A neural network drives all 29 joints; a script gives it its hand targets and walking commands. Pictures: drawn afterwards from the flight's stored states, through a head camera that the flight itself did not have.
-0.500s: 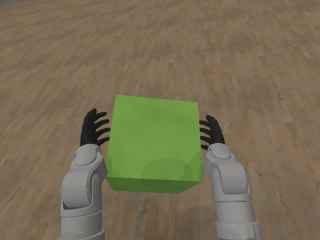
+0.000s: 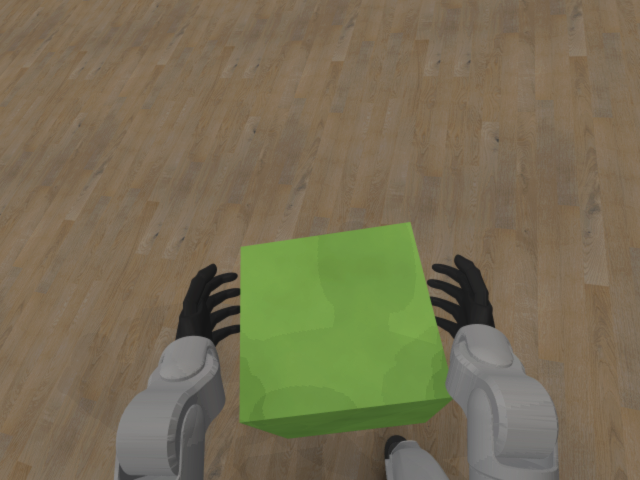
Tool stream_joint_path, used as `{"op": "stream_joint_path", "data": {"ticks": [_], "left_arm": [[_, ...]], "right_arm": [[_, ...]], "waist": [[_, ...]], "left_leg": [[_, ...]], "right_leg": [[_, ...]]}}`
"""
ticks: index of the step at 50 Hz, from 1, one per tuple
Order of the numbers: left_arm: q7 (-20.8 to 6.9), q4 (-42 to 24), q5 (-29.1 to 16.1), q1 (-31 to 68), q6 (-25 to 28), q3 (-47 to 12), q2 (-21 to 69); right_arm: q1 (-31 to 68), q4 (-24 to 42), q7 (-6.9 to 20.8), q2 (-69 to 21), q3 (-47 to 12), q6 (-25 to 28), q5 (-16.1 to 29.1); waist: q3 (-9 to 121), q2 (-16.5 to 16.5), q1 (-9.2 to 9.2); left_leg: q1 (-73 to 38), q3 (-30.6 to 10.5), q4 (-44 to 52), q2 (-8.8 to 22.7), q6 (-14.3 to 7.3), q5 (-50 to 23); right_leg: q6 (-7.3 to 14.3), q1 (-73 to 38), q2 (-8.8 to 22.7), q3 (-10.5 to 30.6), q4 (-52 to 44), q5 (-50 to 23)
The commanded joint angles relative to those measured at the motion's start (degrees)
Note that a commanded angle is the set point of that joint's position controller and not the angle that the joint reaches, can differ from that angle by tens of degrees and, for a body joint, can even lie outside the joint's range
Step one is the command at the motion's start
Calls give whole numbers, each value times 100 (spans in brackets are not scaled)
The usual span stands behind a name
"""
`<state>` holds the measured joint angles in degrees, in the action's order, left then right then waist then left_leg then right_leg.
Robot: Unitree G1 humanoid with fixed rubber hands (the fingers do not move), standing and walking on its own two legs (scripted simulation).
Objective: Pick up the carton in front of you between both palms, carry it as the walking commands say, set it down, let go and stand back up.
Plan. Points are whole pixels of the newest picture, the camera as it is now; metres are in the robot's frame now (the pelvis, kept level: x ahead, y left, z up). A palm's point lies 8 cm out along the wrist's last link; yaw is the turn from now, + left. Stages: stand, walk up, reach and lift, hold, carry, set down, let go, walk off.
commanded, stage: carry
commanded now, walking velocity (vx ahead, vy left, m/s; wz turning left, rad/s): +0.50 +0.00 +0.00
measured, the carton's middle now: (341, 343) +0.29 +0.00 -0.09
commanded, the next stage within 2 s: none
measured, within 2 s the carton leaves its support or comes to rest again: neither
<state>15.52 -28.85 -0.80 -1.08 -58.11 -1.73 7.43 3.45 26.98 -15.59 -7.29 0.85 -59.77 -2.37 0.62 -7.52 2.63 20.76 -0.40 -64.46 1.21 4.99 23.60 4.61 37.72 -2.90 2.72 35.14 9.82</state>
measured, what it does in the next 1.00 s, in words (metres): steps to the right: left foot, then right foot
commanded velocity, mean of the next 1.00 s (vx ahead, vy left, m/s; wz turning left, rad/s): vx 0.50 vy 0.00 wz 0.00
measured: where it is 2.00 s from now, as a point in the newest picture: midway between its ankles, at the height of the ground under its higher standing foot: (550, 279)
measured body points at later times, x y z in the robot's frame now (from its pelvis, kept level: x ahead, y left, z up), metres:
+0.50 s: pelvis +0.17 -0.15 -0.02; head +0.08 -0.21 +0.41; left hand +0.44 -0.07 +0.08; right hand +0.38 -0.35 +0.02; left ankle +0.29 +0.02 -0.68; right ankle +0.11 -0.10 -0.72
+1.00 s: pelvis +0.35 -0.40 +0.01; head +0.34 -0.41 +0.46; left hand +0.57 -0.25 +0.06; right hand +0.60 -0.55 +0.07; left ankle +0.38 -0.33 -0.65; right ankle +0.29 -0.52 -0.72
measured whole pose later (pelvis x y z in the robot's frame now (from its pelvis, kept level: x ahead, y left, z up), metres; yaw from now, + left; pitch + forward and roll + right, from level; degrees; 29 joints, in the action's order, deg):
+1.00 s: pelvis +0.35 -0.40 +0.01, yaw -4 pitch +5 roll -1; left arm 13.6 -25.0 1.4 -7.5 -66.4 -0.5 7.6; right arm -0.7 22.0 -12.5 -7.4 -1.5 -64.0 -4.4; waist 8.3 -1.3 4.5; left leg 38.7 9.5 -63.1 4.0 4.2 18.0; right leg 0.1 15.6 -0.7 0.2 28.5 18.3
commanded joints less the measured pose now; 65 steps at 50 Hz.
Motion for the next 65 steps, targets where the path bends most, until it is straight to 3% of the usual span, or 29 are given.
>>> {"op": "stream_joint_path", "data": {"ticks": [1,6,10,12,15,18,20,21,23,25,26,27,28,29,31,33,36,37,38,39,40,42,49,51,52,54,56,61,65], "left_arm": [[-1551,-1028,-1383,668,321,-2570,4989],[-1727,-1775,-1508,1659,-74,-3320,4304],[-1664,-448,-1266,2423,-859,-2970,3360],[-1595,164,-962,2531,-1158,-2701,3144],[-1172,1499,-284,2152,-1567,-1946,2542],[-816,1606,-578,2497,-1674,-1564,2533],[-767,1439,-804,2939,-1667,-1225,2787],[-732,1693,-696,2704,-1650,-782,2687],[-581,804,-370,2080,-1393,-253,2280],[-1102,230,-1144,3306,-903,-1255,4947],[-1023,366,-990,3766,-781,-1002,4317],[-817,386,-990,2723,-671,-895,3906],[-539,-124,-680,2356,-434,-529,2541],[-628,87,-907,2044,-407,-1135,3184],[-701,-158,-619,1741,-545,-1169,3123],[-805,957,-406,524,-585,-1142,2850],[-1286,572,-867,1140,-511,-1687,4667],[-1265,362,-744,1991,-604,-1849,4741],[-1228,170,-711,2340,-608,-1565,3856],[-1303,633,-853,1755,-646,-1979,4387],[-962,554,-256,1179,-697,-1252,2598],[-1009,-973,-1238,2476,-538,-2544,4286],[-1687,-994,-1588,3116,-294,-3562,4904],[-1642,-441,-1414,2548,-482,-3316,4772],[-1581,-410,-1282,2523,-602,-3483,4724],[-1533,-569,-1377,2570,-839,-3274,4414],[-1406,406,-1164,1899,-1154,-2944,4539],[-1277,1134,-718,1595,-1269,-2334,4562],[-1429,703,-960,2438,-1018,-2105,5263]], "right_arm": [[1030,1082,1078,-5476,-4145,294,1459],[434,430,1390,-4954,-3653,-23,1247],[823,-507,1331,-4033,-2618,-561,996],[1228,-1009,1307,-3741,-2036,-800,976],[2043,-1245,1262,-2972,-1915,-1277,1223],[3243,-564,897,-2667,-2136,-1449,1430],[3667,-382,822,-3416,-2685,-1522,1888],[3951,-142,714,-3298,-2591,-1539,2009],[3618,-36,411,-3540,-2429,-1280,1929],[4736,803,837,-6231,-3679,-809,2803],[4094,658,646,-4944,-2831,-610,2281],[3033,384,467,-4220,-2263,-436,2129],[1022,-504,173,-3396,-1892,-482,1629],[1070,-575,375,-4237,-2782,-547,1501],[816,-414,558,-4619,-3213,-540,1747],[222,-740,459,-3518,-2576,-527,1092],[2604,1241,1044,-4830,-3797,-351,1933],[2191,577,1186,-4244,-3165,-489,1690],[1954,164,1190,-4074,-3046,-659,1548],[1919,561,1193,-4379,-3251,-548,1733],[941,-483,852,-2857,-2037,-681,997],[1265,330,907,-4218,-2486,-465,1286],[1127,-631,1545,-5911,-3056,-179,1353],[1403,-87,1613,-5268,-3113,-253,1432],[1203,-159,1595,-5042,-3065,-338,1463],[1369,-82,1594,-4726,-3078,-525,1617],[1590,119,1498,-4339,-2976,-730,1567],[3028,605,1413,-4380,-3373,-879,2074],[4048,1539,1456,-4907,-3867,-788,2310]], "waist": [[3603,3464,133],[2242,1033,-112],[1319,843,-603],[1103,-1955,-587],[-24,-56,199],[-546,132,405],[-793,3216,-209],[-1386,3247,-452],[-31,2286,-432],[1036,3993,-686],[2308,1493,-1568],[3385,-3228,-1378],[3695,-2438,-1303],[3031,635,-452],[2110,848,-628],[2491,1524,-237],[2254,193,154],[1496,1300,374],[1257,3787,266],[2116,3526,93],[1452,2230,57],[1076,240,27],[1798,2051,-304],[1652,1740,-376],[1830,574,-460],[1675,-1345,-357],[1258,-811,-314],[856,170,-295],[1580,1233,-273]], "left_leg": [[1841,177,834,-446,-304,-275],[1205,472,2500,-535,-305,-130],[-2341,1070,4591,-304,-1117,-837],[-1226,-1579,5054,1667,-1963,-1439],[1960,-270,5907,1535,-651,1296],[4036,576,4921,1129,-358,675],[3592,471,263,-58,-210,-396],[3309,-151,-1298,-186,-125,-1196],[1737,-273,-712,108,-361,-1599],[-1723,2354,803,-332,-497,1311],[-2410,2930,3129,-172,-1219,1287],[-2243,1539,3695,740,-1162,-2192],[-2400,-1439,3421,2690,-1730,-3275],[-2124,-1551,3716,2285,-1206,-3065],[-3914,-1552,3741,2298,-1156,-4723],[-1604,-1019,4235,2013,-805,-1455],[-515,1239,1826,1014,-297,-3833],[1363,1486,292,582,145,-945],[2666,1046,-1824,-240,399,1792],[2449,-606,-2594,-344,91,1734],[3391,-375,-2870,114,181,1479],[3315,-260,-2003,858,36,683],[141,749,2451,646,-536,-1261],[-1110,998,3502,249,-612,-1095],[-2058,1053,3642,98,-607,-571],[-2560,-2512,5582,2147,-1084,1200],[-1815,-2289,5849,2535,-1329,1720],[-1062,-508,5244,1863,-1191,-2534],[-859,796,4527,1202,-776,-1757]], "right_leg": [[-217,-6894,1217,1006,-513,-7817],[-356,-5605,1807,1706,-1708,-4861],[-2245,-1550,803,-299,-769,-4847],[-1506,-1012,357,-180,2956,716],[-3,-2535,762,173,1397,1540],[-80,-3368,745,196,115,1240],[127,-916,1732,2605,-2783,4814],[-382,533,2562,3013,-4237,5620],[-2189,-707,1660,317,-3589,1795],[-6352,495,-46,-3153,-1963,-6383],[-5797,387,-270,-2781,2780,-8749],[-3811,580,638,-647,7843,-2606],[-2563,1365,692,1408,10217,5054],[-956,763,698,2478,7616,4461],[-831,3013,600,1245,4588,4518],[-997,224,1001,424,1551,2279],[-822,-3728,343,-1144,-1352,-1995],[-773,-4215,409,-617,-800,-1795],[115,-4009,1941,2431,-1331,-3783],[990,-3772,2440,3857,-1612,-3226],[747,-3880,2313,3643,-1804,-1355],[340,-3294,2123,3132,-1623,-894],[135,-2550,1744,187,-2106,168],[109,-1978,1607,83,-1501,162],[-5,-1615,1311,-325,-402,242],[-296,-23,337,-655,1517,1616],[-281,238,891,-183,2478,1367],[-579,-872,758,-736,63,1285],[-580,-2592,642,-1080,-1426,-185]]}}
